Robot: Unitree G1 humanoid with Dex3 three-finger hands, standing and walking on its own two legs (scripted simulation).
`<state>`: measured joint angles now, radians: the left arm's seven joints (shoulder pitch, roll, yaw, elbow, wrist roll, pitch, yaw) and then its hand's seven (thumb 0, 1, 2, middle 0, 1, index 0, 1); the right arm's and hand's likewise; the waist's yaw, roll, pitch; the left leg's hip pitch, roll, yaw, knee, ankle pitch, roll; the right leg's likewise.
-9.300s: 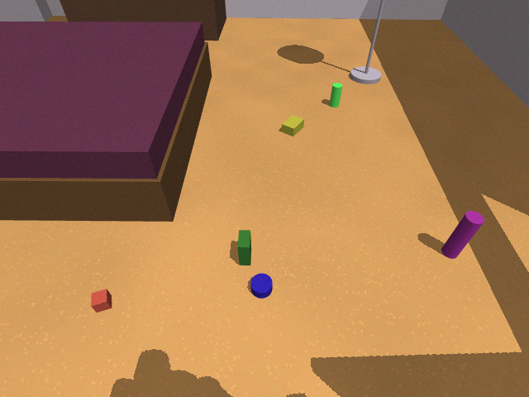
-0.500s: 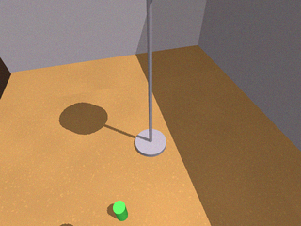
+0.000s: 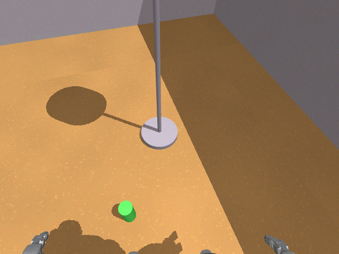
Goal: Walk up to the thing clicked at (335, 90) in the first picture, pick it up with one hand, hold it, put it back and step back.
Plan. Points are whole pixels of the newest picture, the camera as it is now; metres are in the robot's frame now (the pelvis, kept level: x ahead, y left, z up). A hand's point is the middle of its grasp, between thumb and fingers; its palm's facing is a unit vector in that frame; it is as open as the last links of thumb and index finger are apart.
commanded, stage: go down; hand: left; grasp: from the side
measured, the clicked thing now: (127, 211) +0.39 +0.20 -0.65
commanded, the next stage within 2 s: none
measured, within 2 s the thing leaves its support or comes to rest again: neither
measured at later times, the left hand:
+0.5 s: hand out of the picture +0.15 +0.29 -0.16, palm faces +0.11 -0.95 -0.31, open 17.4 cm
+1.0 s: hand (59, 232) +0.24 +0.34 -0.25, palm faces +0.13 -0.96 -0.23, open 17.3 cm
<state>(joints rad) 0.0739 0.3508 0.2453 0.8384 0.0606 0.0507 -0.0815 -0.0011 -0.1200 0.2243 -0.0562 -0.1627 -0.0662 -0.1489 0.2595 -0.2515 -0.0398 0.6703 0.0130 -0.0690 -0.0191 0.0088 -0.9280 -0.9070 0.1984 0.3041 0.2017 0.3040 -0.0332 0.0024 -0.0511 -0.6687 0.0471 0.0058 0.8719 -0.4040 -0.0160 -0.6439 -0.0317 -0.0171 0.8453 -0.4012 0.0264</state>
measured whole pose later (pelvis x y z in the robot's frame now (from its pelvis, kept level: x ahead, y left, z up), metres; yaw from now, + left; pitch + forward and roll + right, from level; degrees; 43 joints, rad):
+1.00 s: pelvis -0.05 +0.00 -0.18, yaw -1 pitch +30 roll -3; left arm -0.14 0.54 0.54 0.74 -0.09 -0.23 -0.39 -0.01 -0.52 0.08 -0.07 -0.10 -0.07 -0.10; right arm 0.13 -0.29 0.00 0.62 -0.02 -0.18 -0.05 0.01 -0.90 -0.90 0.20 0.30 0.20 0.30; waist -0.03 -0.01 -0.17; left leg -1.59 0.05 -0.06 1.71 -0.64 -0.02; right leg -1.54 -0.03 -0.03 1.67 -0.65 0.03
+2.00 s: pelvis -0.08 +0.00 -0.33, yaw -4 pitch +32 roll -6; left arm -0.52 0.81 0.77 1.01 -0.16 -0.36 -0.66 -0.02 -0.48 0.07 -0.04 -0.06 -0.04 -0.06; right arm 0.11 -0.35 0.07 0.69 -0.04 -0.17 -0.02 0.01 -0.91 -0.91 0.20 0.30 0.20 0.30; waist -0.06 -0.02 -0.12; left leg -2.07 0.03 -0.13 2.18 -0.68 -0.03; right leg -2.00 -0.02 -0.05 2.12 -0.68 0.03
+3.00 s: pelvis -0.09 +0.01 -0.40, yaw -7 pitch +27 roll -9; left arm -0.60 0.84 0.78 1.23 -0.25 -0.63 -0.72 -0.01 -0.55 0.04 -0.07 -0.08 -0.06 -0.09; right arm 0.03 -0.37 0.18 0.69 -0.12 -0.17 0.02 0.01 -0.90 -0.90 0.20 0.30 0.20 0.30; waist -0.12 -0.09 0.01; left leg -2.22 0.03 -0.19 2.43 -0.69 -0.03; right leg -2.14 0.01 -0.08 2.33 -0.68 0.05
